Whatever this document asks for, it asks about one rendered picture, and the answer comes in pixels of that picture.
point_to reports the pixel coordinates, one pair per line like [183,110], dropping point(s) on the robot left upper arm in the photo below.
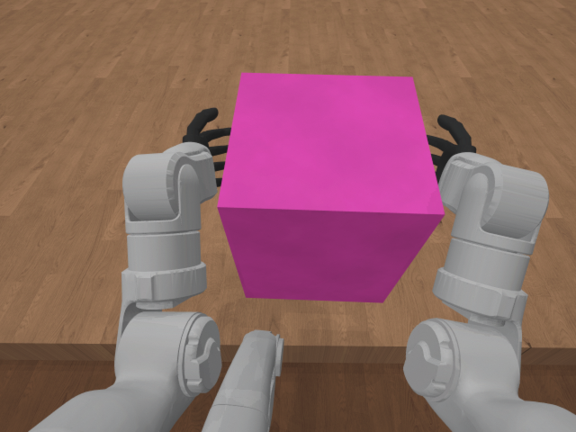
[164,360]

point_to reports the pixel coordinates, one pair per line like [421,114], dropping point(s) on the carton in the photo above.
[329,189]

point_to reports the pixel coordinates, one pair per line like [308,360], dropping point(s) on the robot left thigh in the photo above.
[242,402]

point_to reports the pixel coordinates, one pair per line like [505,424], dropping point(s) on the robot right upper arm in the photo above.
[469,375]

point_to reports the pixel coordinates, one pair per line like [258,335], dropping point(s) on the robot right forearm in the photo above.
[499,211]

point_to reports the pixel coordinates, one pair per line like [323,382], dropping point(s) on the robot right hand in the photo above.
[461,137]

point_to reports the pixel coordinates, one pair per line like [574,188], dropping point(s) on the robot left hand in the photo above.
[193,135]

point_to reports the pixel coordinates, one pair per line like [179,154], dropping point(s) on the robot left forearm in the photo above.
[162,196]

